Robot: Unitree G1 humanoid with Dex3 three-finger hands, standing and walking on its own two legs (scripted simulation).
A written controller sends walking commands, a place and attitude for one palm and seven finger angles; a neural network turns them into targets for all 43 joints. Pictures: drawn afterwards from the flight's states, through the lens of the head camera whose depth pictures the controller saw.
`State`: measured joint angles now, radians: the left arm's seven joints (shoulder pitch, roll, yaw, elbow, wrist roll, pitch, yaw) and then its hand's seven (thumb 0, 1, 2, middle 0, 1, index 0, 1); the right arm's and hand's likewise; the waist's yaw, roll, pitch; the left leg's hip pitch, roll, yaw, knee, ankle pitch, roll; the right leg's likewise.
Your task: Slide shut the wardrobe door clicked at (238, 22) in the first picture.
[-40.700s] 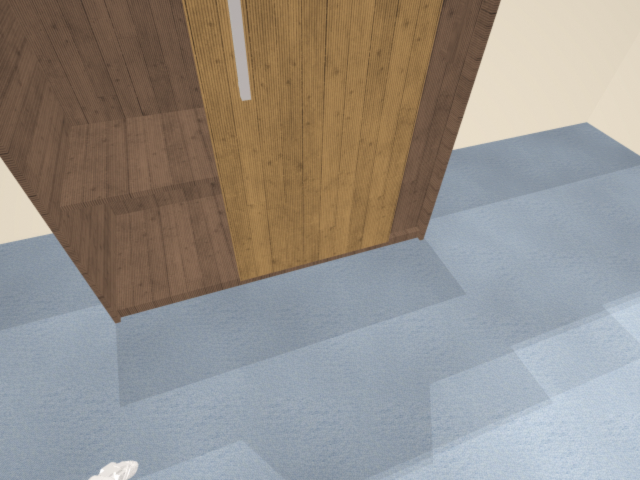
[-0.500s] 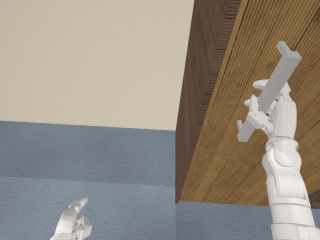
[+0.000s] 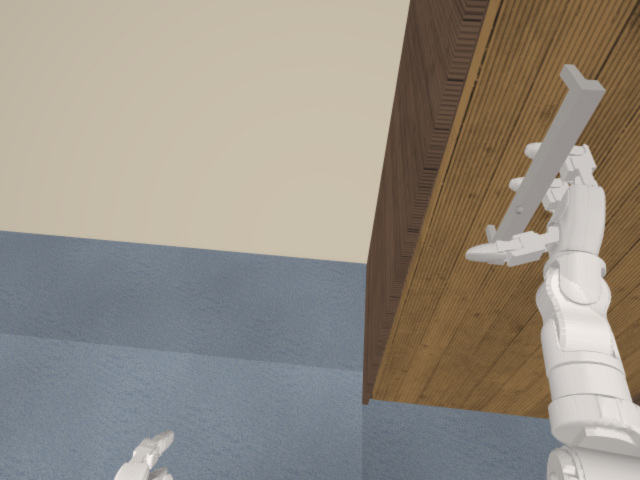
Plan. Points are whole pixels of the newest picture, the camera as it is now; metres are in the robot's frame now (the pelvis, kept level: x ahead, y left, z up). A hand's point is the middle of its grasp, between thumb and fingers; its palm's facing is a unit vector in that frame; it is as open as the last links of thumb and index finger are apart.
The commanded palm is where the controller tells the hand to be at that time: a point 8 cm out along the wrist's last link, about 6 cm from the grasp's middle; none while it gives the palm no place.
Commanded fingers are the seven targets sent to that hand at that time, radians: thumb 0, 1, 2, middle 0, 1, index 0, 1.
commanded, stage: loosen the grip on the handle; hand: right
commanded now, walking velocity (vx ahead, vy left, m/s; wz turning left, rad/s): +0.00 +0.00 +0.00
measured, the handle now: (527, 178) +0.45 -0.22 +0.17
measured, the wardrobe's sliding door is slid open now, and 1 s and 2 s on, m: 0.01 0.01 0.01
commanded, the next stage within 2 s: slip the hand off the handle in 0.06 s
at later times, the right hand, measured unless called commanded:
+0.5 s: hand (549, 213) +0.41 -0.25 +0.15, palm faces +0.31 +0.94 -0.10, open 14.7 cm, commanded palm +0.36 -0.30 +0.16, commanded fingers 0.00 0.55 -0.20 0.25 1.15 0.25 1.15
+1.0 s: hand (603, 254) +0.35 -0.29 +0.15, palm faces +0.35 +0.93 -0.10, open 14.7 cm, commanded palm +0.30 -0.32 +0.16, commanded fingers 0.00 0.55 -0.20 0.25 1.15 0.25 1.15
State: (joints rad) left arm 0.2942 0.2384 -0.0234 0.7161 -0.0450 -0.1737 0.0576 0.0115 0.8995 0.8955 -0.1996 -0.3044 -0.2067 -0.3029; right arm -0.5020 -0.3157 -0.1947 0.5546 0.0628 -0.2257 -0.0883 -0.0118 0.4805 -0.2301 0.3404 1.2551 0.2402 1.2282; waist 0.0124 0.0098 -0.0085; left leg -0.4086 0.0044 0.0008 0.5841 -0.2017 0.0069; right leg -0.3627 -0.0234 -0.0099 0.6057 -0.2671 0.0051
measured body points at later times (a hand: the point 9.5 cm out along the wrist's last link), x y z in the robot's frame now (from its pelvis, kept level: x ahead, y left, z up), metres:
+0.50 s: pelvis +0.06 -0.02 +0.00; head +0.07 -0.02 +0.45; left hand +0.23 +0.21 -0.09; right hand +0.39 -0.29 +0.16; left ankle +0.08 +0.12 -0.73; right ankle +0.04 -0.13 -0.73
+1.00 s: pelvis +0.06 -0.01 +0.00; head +0.05 +0.00 +0.45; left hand +0.22 +0.23 -0.09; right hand +0.32 -0.33 +0.16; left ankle +0.08 +0.12 -0.73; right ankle +0.04 -0.13 -0.73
